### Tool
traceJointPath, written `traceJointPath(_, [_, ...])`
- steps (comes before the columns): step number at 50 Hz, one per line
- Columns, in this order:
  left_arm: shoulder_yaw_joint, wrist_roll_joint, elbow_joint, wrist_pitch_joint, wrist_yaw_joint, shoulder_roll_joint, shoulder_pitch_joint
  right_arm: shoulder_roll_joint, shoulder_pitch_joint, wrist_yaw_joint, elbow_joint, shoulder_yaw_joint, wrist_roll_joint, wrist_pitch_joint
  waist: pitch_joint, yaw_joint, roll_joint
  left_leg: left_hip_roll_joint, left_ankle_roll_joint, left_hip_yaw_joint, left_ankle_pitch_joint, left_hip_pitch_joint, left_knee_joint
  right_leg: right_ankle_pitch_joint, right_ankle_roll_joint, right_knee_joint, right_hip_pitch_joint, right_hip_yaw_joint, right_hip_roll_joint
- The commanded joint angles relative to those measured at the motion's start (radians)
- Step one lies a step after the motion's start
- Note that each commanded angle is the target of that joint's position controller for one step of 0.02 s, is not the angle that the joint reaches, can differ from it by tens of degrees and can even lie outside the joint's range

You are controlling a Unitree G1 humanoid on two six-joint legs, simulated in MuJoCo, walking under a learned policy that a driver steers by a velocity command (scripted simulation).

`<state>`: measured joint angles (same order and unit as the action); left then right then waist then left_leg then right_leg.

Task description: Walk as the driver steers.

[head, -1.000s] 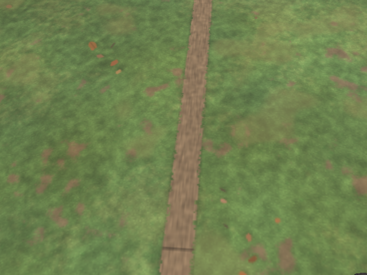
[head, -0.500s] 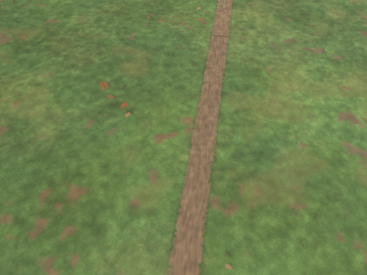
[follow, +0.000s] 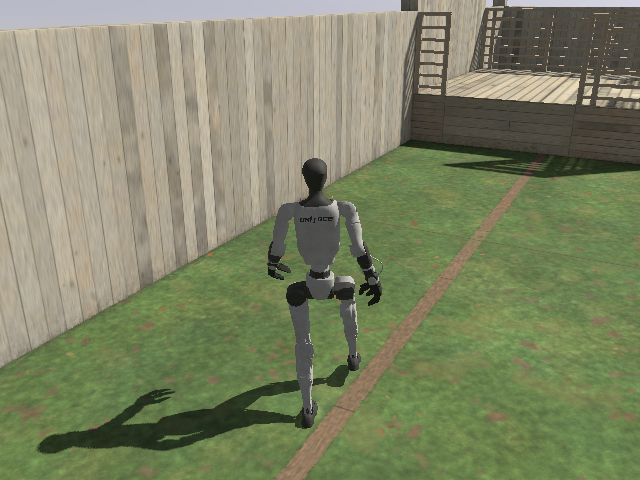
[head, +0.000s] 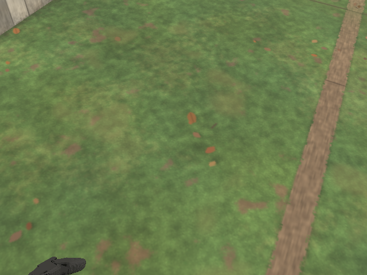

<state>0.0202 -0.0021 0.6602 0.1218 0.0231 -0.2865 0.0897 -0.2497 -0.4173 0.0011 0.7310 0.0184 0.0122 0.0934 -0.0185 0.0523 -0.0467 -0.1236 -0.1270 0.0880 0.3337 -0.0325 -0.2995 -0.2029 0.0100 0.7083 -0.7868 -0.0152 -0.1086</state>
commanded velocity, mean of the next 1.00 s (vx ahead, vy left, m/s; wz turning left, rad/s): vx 0.99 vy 0.00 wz -0.68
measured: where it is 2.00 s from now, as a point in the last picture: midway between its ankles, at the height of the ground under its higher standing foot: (283, 71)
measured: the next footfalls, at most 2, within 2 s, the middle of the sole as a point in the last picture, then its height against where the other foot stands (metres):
right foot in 0.16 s outside the picture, level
left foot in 0.58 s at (163, 188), level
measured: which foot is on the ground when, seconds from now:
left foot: down 0.00-0.18, up 0.20-0.56, down 0.58-1.00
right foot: up 0.00-0.14, down 0.16-0.60, up 0.62-1.00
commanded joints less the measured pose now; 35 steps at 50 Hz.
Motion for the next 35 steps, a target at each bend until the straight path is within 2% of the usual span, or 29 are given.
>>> traceJointPath(1, [0.007,0.033,-0.093,0.020,0.027,-0.048,-0.206,-0.164,-0.062,-0.014,0.006,0.041,0.004,0.021,-0.129,0.065,0.100,0.210,-0.020,-0.013,-0.385,0.173,0.213,-0.139,-0.041,-0.177,0.164,0.084,0.072])
traceJointPath(3, [0.017,0.047,-0.107,0.027,0.051,-0.065,-0.220,-0.179,-0.068,-0.023,0.034,0.044,-0.011,0.009,-0.122,0.053,0.113,0.251,0.022,-0.060,-0.608,0.009,0.171,-0.097,-0.078,-0.240,0.120,0.083,0.115])
traceJointPath(5, [0.039,0.051,-0.104,0.027,0.065,-0.102,-0.150,-0.214,-0.037,-0.039,0.032,0.050,-0.040,-0.004,-0.026,-0.010,0.162,0.270,0.075,-0.097,-1.092,-0.137,0.042,-0.006,-0.106,-0.206,0.182,0.141,0.195])
traceJointPath(6, [0.050,0.055,-0.093,0.018,0.064,-0.123,-0.072,-0.234,-0.014,-0.051,0.025,0.057,-0.060,-0.013,0.035,-0.062,0.200,0.283,0.092,-0.108,-1.376,-0.176,-0.071,0.074,-0.116,-0.156,0.255,0.174,0.228])
traceJointPath(7, [0.069,0.063,-0.051,0.001,0.055,-0.161,0.103,-0.245,0.025,-0.060,0.015,0.062,-0.083,-0.024,0.115,-0.149,0.217,0.292,0.105,-0.113,-1.584,-0.167,-0.264,0.142,-0.133,-0.095,0.407,0.181,0.247])
traceJointPath(8, [0.086,0.064,0.012,-0.017,0.041,-0.200,0.358,-0.277,0.123,-0.061,-0.013,0.072,-0.092,-0.033,0.194,-0.273,0.206,0.292,0.118,-0.133,-1.657,-0.064,-0.553,0.139,-0.166,-0.090,0.642,0.122,0.205])
traceJointPath(9, [0.085,0.049,0.079,-0.035,0.026,-0.223,0.592,-0.225,0.210,-0.057,-0.054,0.056,-0.098,-0.025,0.254,-0.371,-0.017,0.191,0.137,-0.140,-1.025,0.257,-1.065,0.178,-0.228,-0.039,0.986,-0.015,0.120])
traceJointPath(10, [0.087,0.023,0.093,-0.018,0.032,-0.240,0.541,-0.036,0.006,-0.025,-0.095,0.004,-0.027,0.004,0.360,-0.167,-0.430,-0.004,0.227,0.024,0.238,0.822,-1.461,0.630,-0.480,-0.158,1.376,-0.662,-0.130])
traceJointPath(11, [0.087,0.010,0.047,-0.028,0.013,-0.162,0.485,-0.140,0.088,0.003,-0.122,0.001,0.021,0.052,0.380,-0.226,-0.187,0.034,0.151,0.118,0.115,0.901,-1.395,0.979,-0.444,-0.404,1.338,-0.900,-0.150])
traceJointPath(12, [0.077,-0.008,0.026,-0.026,0.001,-0.137,0.430,-0.176,0.200,0.016,-0.156,0.009,0.039,0.075,0.231,-0.197,-0.049,0.081,0.107,0.126,0.056,0.906,-1.298,0.923,-0.389,-0.449,1.175,-0.844,-0.143])
traceJointPath(13, [0.068,-0.009,0.019,-0.021,0.010,-0.114,0.362,-0.156,0.249,0.021,-0.174,-0.001,0.013,0.088,0.103,-0.124,0.161,0.111,0.070,0.098,0.007,0.840,-1.178,0.823,-0.361,-0.496,0.939,-0.783,-0.108])
traceJointPath(14, [0.067,-0.006,0.000,-0.013,0.011,-0.119,0.292,-0.136,0.250,0.018,-0.167,-0.002,-0.018,0.088,0.041,-0.069,0.197,0.136,0.064,0.099,-0.017,0.772,-1.073,0.727,-0.363,-0.507,0.768,-0.705,-0.054])
traceJointPath(15, [0.065,-0.010,-0.018,-0.015,0.007,-0.119,0.237,-0.128,0.218,0.017,-0.158,-0.001,-0.029,0.077,-0.016,-0.020,0.171,0.157,0.074,0.101,-0.026,0.715,-1.025,0.653,-0.368,-0.532,0.632,-0.626,0.002])
traceJointPath(17, [0.062,0.014,-0.019,-0.021,0.001,-0.104,0.210,-0.137,0.202,0.001,-0.156,0.002,-0.033,0.058,-0.068,0.012,0.119,0.192,0.112,0.066,-0.035,0.678,-0.890,0.527,-0.364,-0.542,0.481,-0.509,0.065])
traceJointPath(19, [0.063,0.033,-0.011,-0.020,-0.015,-0.109,0.222,-0.118,0.317,-0.008,-0.212,-0.008,-0.054,0.056,-0.120,-0.022,0.095,0.184,0.155,0.000,-0.157,0.607,-0.664,0.391,-0.347,-0.557,0.327,-0.404,0.119])
traceJointPath(20, [0.068,0.039,-0.002,-0.021,-0.023,-0.118,0.230,-0.093,0.380,-0.006,-0.234,-0.016,-0.059,0.059,-0.128,-0.050,0.073,0.167,0.169,-0.020,-0.272,0.529,-0.532,0.376,-0.319,-0.550,0.265,-0.359,0.153])
traceJointPath(21, [0.073,0.044,0.011,-0.025,-0.027,-0.128,0.251,-0.066,0.428,-0.004,-0.250,-0.021,-0.057,0.061,-0.117,-0.081,0.050,0.143,0.176,-0.041,-0.388,0.430,-0.417,0.383,-0.285,-0.539,0.213,-0.332,0.175])
traceJointPath(22, [0.078,0.047,0.026,-0.028,-0.028,-0.136,0.292,-0.062,0.457,-0.003,-0.261,-0.018,-0.044,0.063,-0.084,-0.114,0.028,0.114,0.186,-0.049,-0.491,0.338,-0.361,0.417,-0.262,-0.538,0.197,-0.351,0.167])
traceJointPath(24, [0.081,0.060,0.047,-0.035,-0.032,-0.134,0.330,-0.101,0.470,-0.007,-0.270,0.008,-0.008,0.062,-0.048,-0.132,-0.013,0.098,0.202,0.000,-0.525,0.297,-0.251,0.488,-0.231,-0.481,0.315,-0.407,0.153])
traceJointPath(26, [0.081,0.063,0.063,-0.046,-0.037,-0.113,0.353,-0.136,0.498,-0.009,-0.281,0.028,0.017,0.067,-0.039,-0.136,-0.038,0.103,0.196,0.034,-0.451,0.329,-0.163,0.445,-0.205,-0.390,0.487,-0.454,0.131])
traceJointPath(27, [0.083,0.057,0.066,-0.053,-0.038,-0.113,0.352,-0.161,0.471,-0.010,-0.276,0.044,0.023,0.073,-0.014,-0.112,-0.052,0.097,0.183,0.030,-0.392,0.307,-0.145,0.333,-0.188,-0.315,0.559,-0.467,0.118])
traceJointPath(28, [0.086,0.045,0.063,-0.061,-0.035,-0.123,0.335,-0.195,0.364,-0.011,-0.258,0.068,0.027,0.079,0.063,-0.039,-0.059,0.094,0.158,0.018,-0.325,0.202,-0.145,0.154,-0.155,-0.163,0.610,-0.443,0.130])
traceJointPath(29, [0.078,0.018,0.037,-0.067,-0.027,-0.112,0.291,-0.219,0.146,-0.015,-0.227,0.086,0.031,0.076,0.224,0.080,-0.070,0.170,0.116,0.043,-0.247,-0.046,-0.242,0.077,-0.118,0.078,0.554,-0.398,0.139])
traceJointPath(30, [0.042,-0.023,0.001,-0.064,-0.021,-0.001,0.311,-0.281,-0.092,-0.026,-0.190,0.099,0.026,0.060,0.406,0.132,0.095,0.364,0.069,0.265,-0.036,-0.373,-0.301,0.455,-0.101,0.442,0.358,-0.300,0.187])
traceJointPath(31, [0.009,0.069,-0.053,-0.047,-0.015,0.047,0.470,-0.350,-0.082,0.002,-0.145,0.109,-0.006,0.056,0.538,0.006,0.629,0.610,-0.119,0.921,0.423,-0.570,-0.053,0.757,-0.069,0.742,0.020,-0.213,0.214])
traceJointPath(32, [0.019,0.089,-0.017,-0.060,-0.032,-0.047,0.399,-0.223,-0.016,0.000,-0.186,0.094,-0.010,0.041,0.373,0.057,0.432,0.545,-0.076,0.879,0.615,-0.465,0.009,0.652,-0.060,0.812,-0.094,-0.178,0.110])
traceJointPath(33, [0.032,0.063,-0.033,-0.065,-0.031,-0.102,0.266,-0.165,0.017,-0.009,-0.176,0.080,-0.008,0.029,0.215,0.087,0.270,0.497,-0.030,0.663,0.432,-0.334,-0.004,0.581,-0.058,0.807,-0.128,-0.129,0.089])
traceJointPath(34, [0.036,0.035,-0.051,-0.070,-0.028,-0.102,0.172,-0.162,0.032,-0.009,-0.155,0.077,-0.023,0.020,0.107,0.082,0.071,0.452,-0.006,0.492,0.177,-0.182,-0.004,0.547,-0.058,0.768,-0.091,-0.103,0.052])
traceJointPath(35, [0.041,0.022,-0.079,-0.069,-0.021,-0.091,0.126,-0.153,0.063,-0.009,-0.133,0.075,-0.035,0.020,0.041,0.049,0.065,0.425,-0.013,0.388,0.024,-0.069,0.003,0.509,-0.060,0.705,-0.064,-0.108,0.017])
Keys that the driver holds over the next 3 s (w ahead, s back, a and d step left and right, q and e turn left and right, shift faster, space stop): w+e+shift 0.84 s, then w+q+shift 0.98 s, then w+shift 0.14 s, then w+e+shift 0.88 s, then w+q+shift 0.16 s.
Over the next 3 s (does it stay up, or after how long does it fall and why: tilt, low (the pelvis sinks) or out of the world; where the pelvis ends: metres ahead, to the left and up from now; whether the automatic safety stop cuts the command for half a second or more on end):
stays up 2.46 -0.90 -0.01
